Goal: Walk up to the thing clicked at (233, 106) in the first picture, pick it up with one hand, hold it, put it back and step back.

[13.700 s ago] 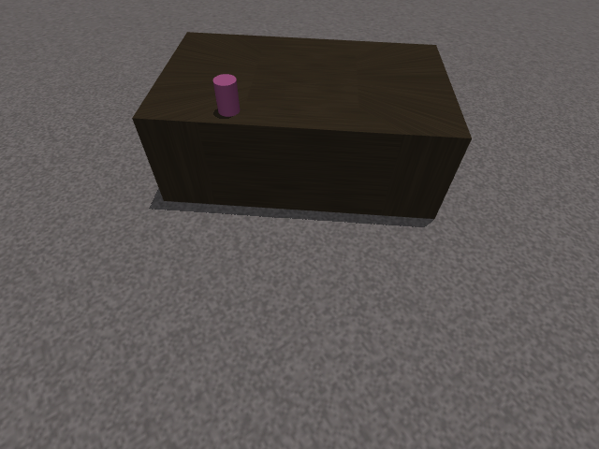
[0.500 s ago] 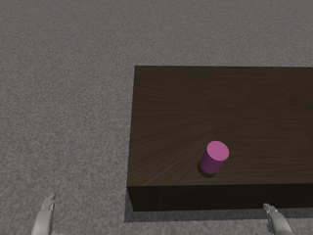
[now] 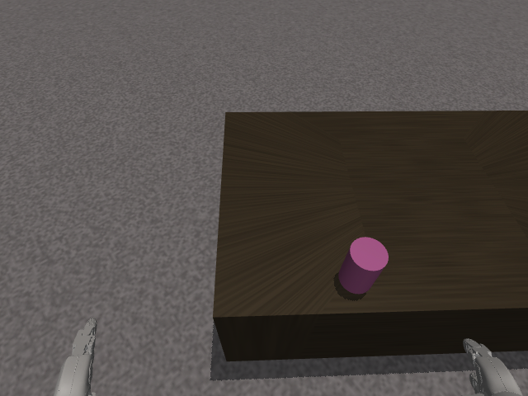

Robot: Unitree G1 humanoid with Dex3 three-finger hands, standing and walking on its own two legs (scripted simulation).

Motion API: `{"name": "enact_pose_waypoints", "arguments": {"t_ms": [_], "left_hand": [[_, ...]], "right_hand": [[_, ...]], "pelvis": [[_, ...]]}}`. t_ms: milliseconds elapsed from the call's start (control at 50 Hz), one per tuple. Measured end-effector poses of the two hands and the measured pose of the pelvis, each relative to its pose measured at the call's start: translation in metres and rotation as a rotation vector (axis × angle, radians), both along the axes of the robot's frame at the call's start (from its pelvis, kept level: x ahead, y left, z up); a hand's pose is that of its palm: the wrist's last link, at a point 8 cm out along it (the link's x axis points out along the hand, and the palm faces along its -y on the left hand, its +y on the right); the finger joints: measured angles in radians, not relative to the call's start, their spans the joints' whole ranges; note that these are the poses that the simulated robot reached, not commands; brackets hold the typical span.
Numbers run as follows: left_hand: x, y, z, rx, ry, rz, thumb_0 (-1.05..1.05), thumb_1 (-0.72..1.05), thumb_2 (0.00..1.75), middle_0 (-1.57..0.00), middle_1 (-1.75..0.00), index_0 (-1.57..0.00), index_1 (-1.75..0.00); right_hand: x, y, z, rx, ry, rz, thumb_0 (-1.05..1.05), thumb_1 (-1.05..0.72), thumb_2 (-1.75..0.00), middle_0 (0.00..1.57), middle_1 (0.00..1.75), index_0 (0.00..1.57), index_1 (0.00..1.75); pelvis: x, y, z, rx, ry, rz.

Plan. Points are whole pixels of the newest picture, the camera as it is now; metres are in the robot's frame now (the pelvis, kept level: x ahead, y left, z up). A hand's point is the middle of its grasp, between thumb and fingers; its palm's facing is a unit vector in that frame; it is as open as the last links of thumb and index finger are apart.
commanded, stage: go down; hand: right
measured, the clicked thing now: (361, 266) +0.43 -0.23 -0.22
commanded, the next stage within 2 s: approach in 1.72 s
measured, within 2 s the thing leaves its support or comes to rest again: neither
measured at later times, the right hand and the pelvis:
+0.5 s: hand (497, 329) +0.22 -0.33 -0.01, palm faces +0.23 +0.93 -0.30, open 17.3 cm; pelvis -0.02 +0.00 +0.00, yaw -1 degrees
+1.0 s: hand out of the picture +0.29 -0.38 +0.04, palm faces +0.24 +0.96 -0.15, open 17.4 cm; pelvis -0.03 +0.00 +0.01, yaw +0 degrees
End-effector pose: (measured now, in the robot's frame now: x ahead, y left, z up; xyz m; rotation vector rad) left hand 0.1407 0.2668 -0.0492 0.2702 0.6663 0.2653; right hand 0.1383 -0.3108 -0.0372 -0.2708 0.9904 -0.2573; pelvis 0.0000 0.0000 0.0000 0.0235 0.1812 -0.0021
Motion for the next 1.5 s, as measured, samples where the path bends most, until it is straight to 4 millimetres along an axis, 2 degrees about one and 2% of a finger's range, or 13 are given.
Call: {"name": "enact_pose_waypoints", "arguments": {"t_ms": [260, 380, 520, 680, 900, 980, 1100, 1220, 1380, 1500], "left_hand": [[-0.011, -0.011, 0.009, 0.004, -0.053, -0.024, -0.01, -0.53, 0.05, -0.07, -0.06, -0.07, -0.06], [-0.010, -0.011, 0.018, 0.038, -0.091, -0.038, -0.01, -0.53, 0.05, -0.07, -0.06, -0.07, -0.06], [-0.019, -0.007, 0.008, 0.045, -0.061, -0.021, -0.01, -0.53, 0.05, -0.07, -0.06, -0.07, -0.05], [-0.034, -0.003, 0.003, 0.044, -0.027, 0.009, -0.01, -0.53, 0.05, -0.07, -0.06, -0.07, -0.05], [-0.030, -0.011, 0.009, 0.070, -0.005, -0.045, -0.01, -0.53, 0.06, -0.07, -0.06, -0.07, -0.05], [-0.033, -0.011, 0.005, 0.080, 0.022, -0.049, -0.01, -0.54, 0.06, -0.07, -0.06, -0.07, -0.05], [-0.041, -0.011, -0.002, 0.086, 0.061, -0.029, -0.01, -0.53, 0.06, -0.07, -0.06, -0.07, -0.05], [-0.043, -0.013, 0.004, 0.092, 0.049, -0.023, -0.01, -0.53, 0.05, -0.07, -0.06, -0.07, -0.05], [-0.041, -0.012, 0.005, 0.101, 0.068, -0.031, -0.01, -0.53, 0.05, -0.07, -0.06, -0.07, -0.05], [-0.034, -0.014, 0.003, 0.107, 0.075, -0.040, -0.01, -0.53, 0.06, -0.07, -0.06, -0.07, -0.05]], "right_hand": [[-0.012, -0.013, 0.009, 0.006, -0.045, -0.005, -0.01, 0.51, -0.07, 0.03, 0.06, 0.05, 0.06], [0.015, -0.034, 0.027, -0.016, -0.193, -0.029, -0.01, 0.51, -0.06, 0.04, 0.06, 0.05, 0.05], [0.061, -0.067, 0.061, -0.007, -0.338, -0.036, -0.01, 0.50, -0.06, 0.04, 0.05, 0.05, 0.05], [0.096, -0.082, 0.075, 0.084, -0.387, -0.017, -0.01, 0.48, -0.06, 0.04, 0.05, 0.05, 0.05], [0.109, -0.108, 0.088, 0.099, -0.523, -0.025, -0.01, 0.50, -0.07, 0.04, 0.06, 0.04, 0.05], [0.115, -0.116, 0.096, 0.095, -0.563, -0.009, -0.01, 0.51, -0.07, 0.03, 0.06, 0.04, 0.05], [0.130, -0.122, 0.104, 0.113, -0.601, 0.009, -0.01, 0.52, -0.07, 0.03, 0.06, 0.04, 0.05], [0.144, -0.124, 0.110, 0.131, -0.631, 0.010, -0.01, 0.52, -0.06, 0.04, 0.05, 0.04, 0.05], [0.146, -0.134, 0.109, 0.120, -0.637, -0.007, -0.01, 0.54, -0.06, 0.04, 0.05, 0.04, 0.05], [0.153, -0.139, 0.118, 0.122, -0.701, -0.002, -0.02, 0.54, -0.05, 0.04, 0.05, 0.04, 0.05]], "pelvis": [[-0.011, -0.001, -0.004, 0.003, -0.008, -0.006], [-0.016, 0.001, -0.004, 0.005, -0.021, -0.013], [-0.021, -0.001, -0.003, 0.010, -0.017, -0.013], [-0.020, -0.004, 0.001, 0.006, -0.017, 0.005], [-0.026, -0.003, 0.005, 0.009, -0.018, 0.008], [-0.029, -0.004, 0.005, 0.013, -0.007, 0.005], [-0.032, -0.007, 0.005, 0.017, 0.009, 0.007], [-0.032, -0.008, 0.007, 0.019, 0.015, 0.016], [-0.029, -0.009, 0.007, 0.024, 0.033, 0.017], [-0.024, -0.009, 0.006, 0.027, 0.042, 0.009]]}}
